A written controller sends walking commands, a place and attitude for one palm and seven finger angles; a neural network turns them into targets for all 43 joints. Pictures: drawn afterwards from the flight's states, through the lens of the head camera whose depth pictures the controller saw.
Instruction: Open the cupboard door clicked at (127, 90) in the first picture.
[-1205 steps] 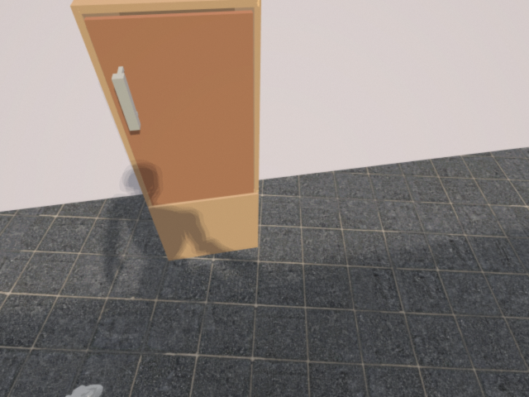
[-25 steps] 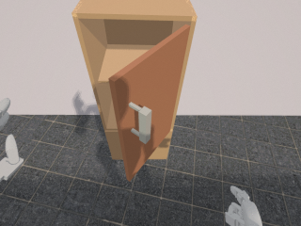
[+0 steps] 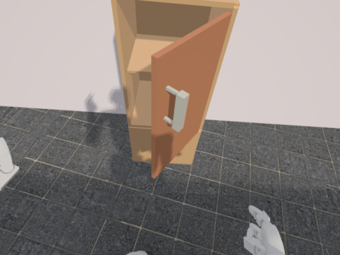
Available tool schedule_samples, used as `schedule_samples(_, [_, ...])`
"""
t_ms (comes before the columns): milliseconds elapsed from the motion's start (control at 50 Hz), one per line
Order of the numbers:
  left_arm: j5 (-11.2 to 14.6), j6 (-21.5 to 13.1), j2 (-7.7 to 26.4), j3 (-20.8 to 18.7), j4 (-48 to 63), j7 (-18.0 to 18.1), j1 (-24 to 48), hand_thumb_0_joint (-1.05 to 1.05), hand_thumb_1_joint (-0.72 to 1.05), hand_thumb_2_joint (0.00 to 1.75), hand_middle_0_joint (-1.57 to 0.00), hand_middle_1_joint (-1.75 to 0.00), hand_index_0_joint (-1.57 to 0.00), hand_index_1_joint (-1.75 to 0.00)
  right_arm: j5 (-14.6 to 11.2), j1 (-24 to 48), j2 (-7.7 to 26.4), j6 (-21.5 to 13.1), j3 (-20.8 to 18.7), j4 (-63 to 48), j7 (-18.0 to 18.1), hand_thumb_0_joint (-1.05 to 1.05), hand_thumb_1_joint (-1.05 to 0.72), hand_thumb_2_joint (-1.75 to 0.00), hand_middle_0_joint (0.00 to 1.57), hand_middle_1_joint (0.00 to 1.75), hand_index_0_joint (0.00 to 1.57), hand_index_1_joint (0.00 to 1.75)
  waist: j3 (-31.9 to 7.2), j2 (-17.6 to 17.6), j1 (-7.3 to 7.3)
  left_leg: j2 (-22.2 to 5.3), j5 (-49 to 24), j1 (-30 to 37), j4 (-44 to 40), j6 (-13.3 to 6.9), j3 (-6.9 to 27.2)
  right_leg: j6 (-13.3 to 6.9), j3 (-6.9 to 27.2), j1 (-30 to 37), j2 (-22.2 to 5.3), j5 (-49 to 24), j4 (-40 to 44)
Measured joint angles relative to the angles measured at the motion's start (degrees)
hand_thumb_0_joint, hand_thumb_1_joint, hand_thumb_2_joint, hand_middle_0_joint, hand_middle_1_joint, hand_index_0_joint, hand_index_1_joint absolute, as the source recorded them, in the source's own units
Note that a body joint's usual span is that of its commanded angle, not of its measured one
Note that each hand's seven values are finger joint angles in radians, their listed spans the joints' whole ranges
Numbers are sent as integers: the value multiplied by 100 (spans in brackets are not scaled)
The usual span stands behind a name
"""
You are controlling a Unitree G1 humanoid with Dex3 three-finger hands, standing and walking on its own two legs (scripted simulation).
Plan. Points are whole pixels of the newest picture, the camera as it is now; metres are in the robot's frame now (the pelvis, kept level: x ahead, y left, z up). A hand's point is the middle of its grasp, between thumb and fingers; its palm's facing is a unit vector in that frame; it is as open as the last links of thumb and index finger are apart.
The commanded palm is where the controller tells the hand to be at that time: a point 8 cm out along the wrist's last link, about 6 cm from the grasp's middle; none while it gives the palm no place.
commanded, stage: step back with the hand held close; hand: left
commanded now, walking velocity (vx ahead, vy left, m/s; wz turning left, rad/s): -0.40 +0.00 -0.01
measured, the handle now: (174, 109) +0.49 +0.03 +0.05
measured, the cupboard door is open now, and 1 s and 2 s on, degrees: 53 53 53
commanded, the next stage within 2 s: stop stepping back and stand still in 0.06 s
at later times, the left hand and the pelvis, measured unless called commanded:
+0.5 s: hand (7, 226) +0.13 +0.24 +0.16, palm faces +0.37 -0.83 -0.42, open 7.4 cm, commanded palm +0.06 +0.28 +0.18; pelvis -0.10 -0.01 +0.00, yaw -3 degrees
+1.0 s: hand out of the picture +0.09 +0.23 +0.16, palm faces +0.32 -0.83 -0.46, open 7.4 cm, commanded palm +0.04 +0.27 +0.18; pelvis -0.12 -0.02 +0.01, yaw -4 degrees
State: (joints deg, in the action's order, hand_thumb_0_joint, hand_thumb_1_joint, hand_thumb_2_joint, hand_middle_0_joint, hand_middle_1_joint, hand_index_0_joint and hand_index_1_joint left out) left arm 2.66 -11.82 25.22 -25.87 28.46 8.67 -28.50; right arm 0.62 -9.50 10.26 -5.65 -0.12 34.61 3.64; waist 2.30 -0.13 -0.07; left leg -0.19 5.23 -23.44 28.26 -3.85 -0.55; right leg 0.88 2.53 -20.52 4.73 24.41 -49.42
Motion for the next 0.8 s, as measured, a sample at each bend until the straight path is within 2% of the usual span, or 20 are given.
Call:
schedule_samples(40, [40,26,-19,-22,119,35,-99,1,89,90,-21,-30,-21,-30,6,16,-47,-81,28,-10,-60,2,-91,-90,21,30,21,30,-75,5,-26,-92,-212,-48,-246,26,-44,-20,-120,143,-5,189,-65])
schedule_samples(80, [85,62,-71,48,266,49,-194,1,89,90,-21,-30,-21,-30,14,24,-70,-136,57,-5,-102,2,-91,-90,21,30,21,30,-166,8,-44,-159,-431,-113,-502,58,-83,-56,-237,418,-37,371,252])
schedule_samples(120, [126,87,-96,148,380,37,-250,1,89,90,-21,-30,-21,-30,34,34,-77,-168,80,3,-127,2,-91,-90,21,30,21,30,-251,10,-43,-187,-671,-203,-753,98,-101,-115,-337,781,-61,412,887])
schedule_samples(160, [179,64,-33,179,455,0,-300,1,89,90,-21,-30,-21,-30,53,68,-83,-150,97,-10,-140,2,-91,-90,21,30,21,30,-298,54,-43,-173,-885,-340,-902,144,-146,-196,-404,1207,-112,126,1831])
schedule_samples(200, [215,-32,117,81,515,-38,-348,1,89,90,-21,-30,-21,-30,55,173,-79,-81,126,-44,-152,1,-91,-90,21,30,21,30,-263,196,-109,-146,-888,-608,-705,225,-321,-337,-304,1449,-253,-267,2597])
schedule_samples(240, [207,-84,68,202,419,-75,-311,1,89,90,-21,-30,-21,-30,41,230,18,2,97,124,-128,1,-91,-90,21,30,21,30,-125,-33,-67,-209,-149,-769,-132,355,-118,-286,-343,1438,-111,-332,2487])
schedule_samples(300, [160,13,88,242,401,-89,-559,1,88,90,-21,-30,-21,-30,-40,-105,84,112,110,262,-58,2,-91,-90,21,30,21,30,-291,16,-37,-36,462,-520,742,404,24,-196,-254,1477,-156,-223,2275])
schedule_samples(320, [152,59,86,221,381,-89,-641,1,88,90,-21,-30,-21,-30,-60,-260,128,126,114,263,-22,2,-91,-90,21,30,21,30,-398,5,-5,-17,420,-268,671,396,45,-177,-238,1485,-151,-171,2208])
schedule_samples(340, [144,98,83,211,317,-85,-635,1,88,90,-21,-30,-21,-30,-77,-397,174,114,95,274,27,2,-91,-90,21,30,21,30,-484,-20,60,18,475,-77,507,303,97,-157,-266,1483,-150,-113,2130])
schedule_samples(400, [119,174,26,179,-126,-41,-302,1,88,90,-21,-30,-21,-30,-115,-576,207,72,59,401,149,2,-91,-90,21,30,21,30,-486,109,150,175,366,88,316,133,75,-141,-285,1549,-302,-120,2076])
schedule_samples(480, [74,256,-86,125,-422,14,-167,1,89,90,-21,-30,-21,-30,-75,-677,179,-57,71,357,174,2,-91,-90,20,30,20,30,-500,149,284,218,34,230,-230,190,61,-164,-270,1487,-350,-223,2202])
schedule_samples(540, [44,231,-109,200,-292,-14,-325,1,89,90,-21,-30,-21,-30,-51,-718,149,-118,55,257,109,2,-91,-90,20,29,20,30,-458,91,363,199,236,141,-285,290,155,-224,-376,1477,-318,-528,2446])
schedule_samples(560, [44,195,-108,236,-201,-29,-436,1,89,90,-21,-30,-21,-30,-43,-723,153,-121,49,254,80,2,-91,-90,20,30,20,30,-449,64,346,173,441,55,-119,333,181,-236,-391,1468,-286,-588,2471])
schedule_samples(620, [3,92,-160,349,9,-42,-730,1,89,90,-21,-30,-21,-30,-37,-758,209,-81,21,361,28,2,-91,-90,20,30,20,30,-521,17,153,92,736,-44,733,391,231,-251,-296,1430,-186,-562,2404])
schedule_samples(640, [-18,62,-187,385,7,-36,-740,1,89,90,-21,-30,-21,-30,-39,-783,239,-74,9,403,36,2,-91,-90,20,30,20,30,-556,-7,103,58,739,60,784,383,234,-240,-279,1431,-161,-531,2363])
schedule_samples(680, [-52,4,-242,438,-118,-32,-567,1,88,90,-21,-30,-21,-30,-55,-816,314,-103,-31,465,82,2,-91,-90,20,30,20,30,-580,-107,76,6,772,354,486,277,295,-201,-344,1426,-113,-433,2230])
schedule_samples(700, [-58,-7,-256,440,-254,-32,-383,1,88,90,-21,-30,-21,-30,-70,-768,298,-102,-49,532,110,2,-91,-90,20,30,20,30,-525,-60,60,66,783,392,463,219,296,-177,-362,1443,-170,-393,2174])
schedule_samples(740, [-51,13,-281,369,-495,-22,-97,1,88,90,-21,-30,-21,-30,-75,-636,258,-116,-13,566,142,2,-91,-90,20,30,20,30,-414,41,4,141,642,476,349,198,221,-135,-308,1452,-268,-413,2140])
schedule_samples(800, [-28,77,-244,236,-611,-7,82,1,89,90,-21,-30,-21,-30,-65,-444,141,-228,81,413,136,2,-91,-90,20,30,20,30,-301,138,25,191,405,545,56,202,131,-116,-232,1354,-344,-470,2114])
